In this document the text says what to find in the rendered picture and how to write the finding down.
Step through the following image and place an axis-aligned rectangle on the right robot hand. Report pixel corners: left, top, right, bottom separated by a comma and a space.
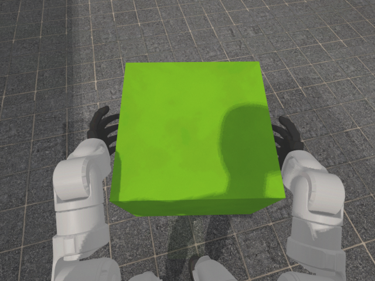
271, 116, 304, 170

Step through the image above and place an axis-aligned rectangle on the robot right forearm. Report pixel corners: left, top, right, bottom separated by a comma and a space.
281, 150, 346, 281

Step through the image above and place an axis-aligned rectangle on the robot right thigh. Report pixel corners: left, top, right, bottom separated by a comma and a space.
192, 259, 237, 281

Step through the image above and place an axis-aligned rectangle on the left robot hand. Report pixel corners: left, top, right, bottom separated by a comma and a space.
87, 106, 120, 156

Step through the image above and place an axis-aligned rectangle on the right robot shin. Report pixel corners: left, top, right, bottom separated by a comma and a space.
195, 255, 211, 267

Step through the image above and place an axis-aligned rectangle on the robot left forearm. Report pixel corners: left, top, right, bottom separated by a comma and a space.
51, 138, 111, 281

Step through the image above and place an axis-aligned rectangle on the left robot upper arm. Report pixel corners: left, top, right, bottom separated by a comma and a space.
54, 257, 121, 281

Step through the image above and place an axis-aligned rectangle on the carton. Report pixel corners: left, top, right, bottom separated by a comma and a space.
110, 61, 286, 217

